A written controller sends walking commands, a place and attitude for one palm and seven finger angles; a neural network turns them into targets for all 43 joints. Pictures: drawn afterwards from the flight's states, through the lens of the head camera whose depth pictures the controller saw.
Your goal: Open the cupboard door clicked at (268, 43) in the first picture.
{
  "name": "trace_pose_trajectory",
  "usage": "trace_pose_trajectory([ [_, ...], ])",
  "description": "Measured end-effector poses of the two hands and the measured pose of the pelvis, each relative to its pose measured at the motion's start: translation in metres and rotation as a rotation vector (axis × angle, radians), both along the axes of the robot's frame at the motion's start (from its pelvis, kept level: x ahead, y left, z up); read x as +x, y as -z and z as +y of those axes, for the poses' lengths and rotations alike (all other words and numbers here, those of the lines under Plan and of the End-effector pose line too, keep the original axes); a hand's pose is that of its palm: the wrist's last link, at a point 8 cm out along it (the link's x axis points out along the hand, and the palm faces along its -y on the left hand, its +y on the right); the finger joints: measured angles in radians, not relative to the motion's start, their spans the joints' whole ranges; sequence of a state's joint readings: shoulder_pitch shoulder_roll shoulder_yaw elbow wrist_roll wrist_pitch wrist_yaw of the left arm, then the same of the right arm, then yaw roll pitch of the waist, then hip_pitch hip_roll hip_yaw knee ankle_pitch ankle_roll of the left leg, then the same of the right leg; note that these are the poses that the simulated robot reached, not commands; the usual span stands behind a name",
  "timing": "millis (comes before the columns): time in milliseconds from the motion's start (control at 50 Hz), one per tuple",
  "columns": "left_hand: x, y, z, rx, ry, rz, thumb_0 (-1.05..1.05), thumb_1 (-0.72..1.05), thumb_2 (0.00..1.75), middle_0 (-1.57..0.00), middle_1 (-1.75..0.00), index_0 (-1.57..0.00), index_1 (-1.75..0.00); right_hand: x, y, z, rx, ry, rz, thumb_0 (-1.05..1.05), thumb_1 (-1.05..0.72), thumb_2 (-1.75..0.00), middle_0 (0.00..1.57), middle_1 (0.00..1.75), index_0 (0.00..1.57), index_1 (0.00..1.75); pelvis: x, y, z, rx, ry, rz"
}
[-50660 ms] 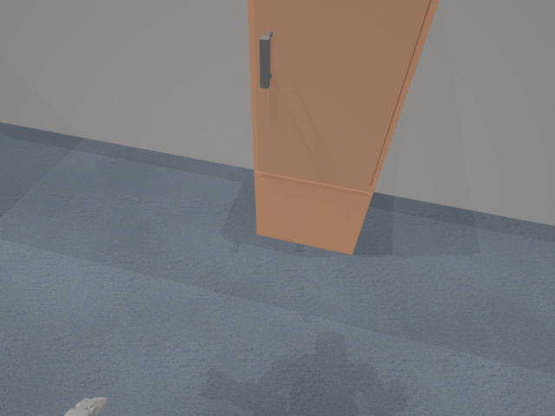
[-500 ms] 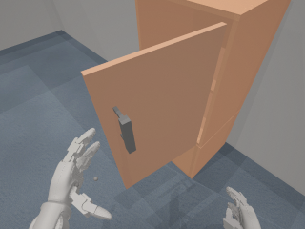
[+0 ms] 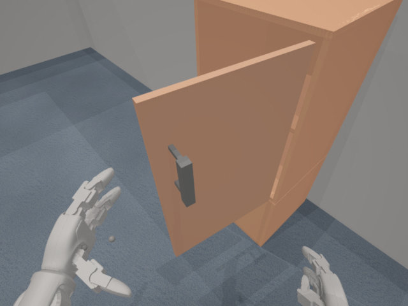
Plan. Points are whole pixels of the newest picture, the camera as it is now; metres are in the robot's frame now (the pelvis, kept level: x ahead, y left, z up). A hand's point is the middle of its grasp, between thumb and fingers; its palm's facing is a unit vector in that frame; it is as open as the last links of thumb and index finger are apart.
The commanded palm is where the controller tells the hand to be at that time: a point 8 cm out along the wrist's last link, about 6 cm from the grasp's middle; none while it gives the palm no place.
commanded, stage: draw the hand back to the body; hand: left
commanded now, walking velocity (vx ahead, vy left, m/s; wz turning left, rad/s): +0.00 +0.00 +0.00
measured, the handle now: (181, 175) +0.34 +0.08 +0.09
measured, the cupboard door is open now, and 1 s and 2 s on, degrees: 80 80 80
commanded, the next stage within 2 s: step back with the hand held close in 1.22 s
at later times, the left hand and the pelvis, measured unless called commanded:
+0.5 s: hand (65, 224) +0.20 +0.23 +0.14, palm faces +0.31 -0.89 -0.34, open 13.3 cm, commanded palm +0.15 +0.28 +0.16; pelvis +0.00 +0.01 +0.02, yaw -1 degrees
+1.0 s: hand (40, 204) +0.21 +0.26 +0.18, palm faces +0.43 -0.81 -0.39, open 7.9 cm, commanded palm +0.16 +0.30 +0.19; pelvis +0.01 +0.00 +0.03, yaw -2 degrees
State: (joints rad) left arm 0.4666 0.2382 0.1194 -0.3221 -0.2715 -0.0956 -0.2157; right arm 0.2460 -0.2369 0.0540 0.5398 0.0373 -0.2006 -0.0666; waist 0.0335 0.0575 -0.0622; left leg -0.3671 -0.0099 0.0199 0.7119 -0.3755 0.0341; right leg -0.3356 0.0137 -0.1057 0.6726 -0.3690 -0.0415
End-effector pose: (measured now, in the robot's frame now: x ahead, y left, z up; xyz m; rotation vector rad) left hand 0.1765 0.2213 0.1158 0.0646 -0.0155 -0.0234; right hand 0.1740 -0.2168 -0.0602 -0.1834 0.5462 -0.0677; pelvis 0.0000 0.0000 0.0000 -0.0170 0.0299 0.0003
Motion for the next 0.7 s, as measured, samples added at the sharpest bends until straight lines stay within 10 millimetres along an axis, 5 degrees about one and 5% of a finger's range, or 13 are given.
trace_pose_trajectory([
  [240, -0.014, -0.023, 0.025, 0.151, -0.149, -0.023, -0.02, -0.40, 0.35, -0.16, -0.30, -0.15, -0.30, 0.005, -0.011, 0.017, -0.025, -0.033, -0.017, 0.01, -0.91, -0.90, 0.20, 0.30, 0.20, 0.30, -0.006, -0.008, 0.009, -0.006, -0.001, -0.053],
  [700, -0.006, -0.064, 0.064, 0.362, -0.380, -0.094, 0.00, 0.35, 0.67, -0.19, -0.30, -0.18, -0.30, 0.004, -0.003, 0.010, -0.023, 0.005, 0.140, 0.01, -0.91, -0.90, 0.20, 0.30, 0.20, 0.30, 0.012, -0.024, 0.013, 0.005, 0.026, -0.097],
])
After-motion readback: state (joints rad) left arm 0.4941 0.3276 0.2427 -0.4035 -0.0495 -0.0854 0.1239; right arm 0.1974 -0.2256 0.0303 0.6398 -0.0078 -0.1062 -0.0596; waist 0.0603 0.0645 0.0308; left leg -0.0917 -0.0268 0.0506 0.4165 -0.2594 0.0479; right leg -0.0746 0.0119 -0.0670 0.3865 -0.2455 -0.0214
